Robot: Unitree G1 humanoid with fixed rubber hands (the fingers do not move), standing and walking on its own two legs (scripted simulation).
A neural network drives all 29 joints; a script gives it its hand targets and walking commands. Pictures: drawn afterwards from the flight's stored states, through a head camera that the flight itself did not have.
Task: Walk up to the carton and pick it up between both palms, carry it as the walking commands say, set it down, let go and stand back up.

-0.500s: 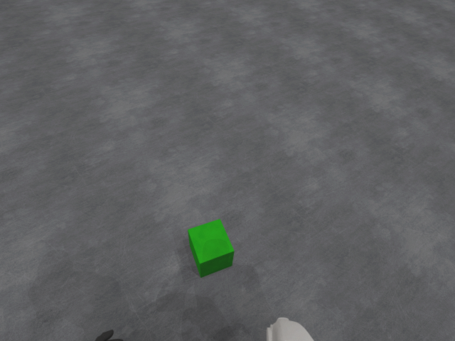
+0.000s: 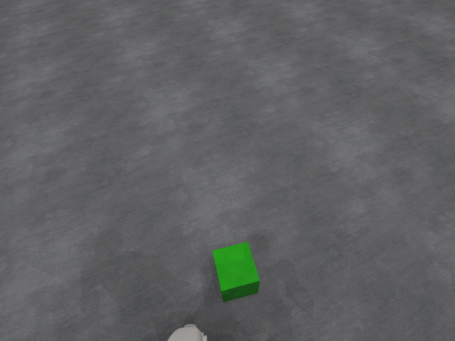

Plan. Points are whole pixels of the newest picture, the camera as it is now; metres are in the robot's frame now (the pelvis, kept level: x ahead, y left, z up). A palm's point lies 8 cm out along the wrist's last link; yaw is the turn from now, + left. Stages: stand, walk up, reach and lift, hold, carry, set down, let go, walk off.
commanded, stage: walk up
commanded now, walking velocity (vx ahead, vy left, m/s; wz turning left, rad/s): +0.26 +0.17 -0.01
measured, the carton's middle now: (235, 272) +0.48 +0.04 -0.70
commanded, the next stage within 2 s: none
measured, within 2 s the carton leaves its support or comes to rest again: neither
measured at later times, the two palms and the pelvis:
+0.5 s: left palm out of the picture +0.07 +0.30 -0.15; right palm out of the picture +0.08 -0.20 -0.13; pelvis +0.00 +0.05 +0.00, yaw -1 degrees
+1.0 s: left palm out of the picture -0.02 +0.24 -0.15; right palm out of the picture -0.02 -0.20 -0.14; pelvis -0.01 +0.02 +0.00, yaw -1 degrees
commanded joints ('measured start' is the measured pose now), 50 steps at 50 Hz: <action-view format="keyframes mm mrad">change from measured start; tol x32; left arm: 1 -35 149 15 -34 2 2 -4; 50 9 27 -50 28 -28 11 21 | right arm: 1 133 -42 -1 13 3 -24 -8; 50 148 10 8 78 -3 -36 -90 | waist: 1 -73 -133 -15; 4 -107 366 -96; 24 -15 207 -191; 28 -69 -277 22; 50 -52 9 -20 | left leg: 1 280 -45 80 -292 34 0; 5 352 300 -360 -619 52 136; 8 399 201 -85 -435 934 129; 12 417 230 -79 -383 1246 191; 19 357 238 -108 -388 770 246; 23 306 124 -108 -543 -29 170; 50 350 9 -74 -441 246 61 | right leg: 1 -141 -191 156 -167 -176 -111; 5 -295 35 101 403 -342 12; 17 -245 98 188 789 -286 49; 29 -138 -147 440 -276 -295 -160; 34 -10 -34 239 -150 165 -103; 50 49 6 207 -129 35 -77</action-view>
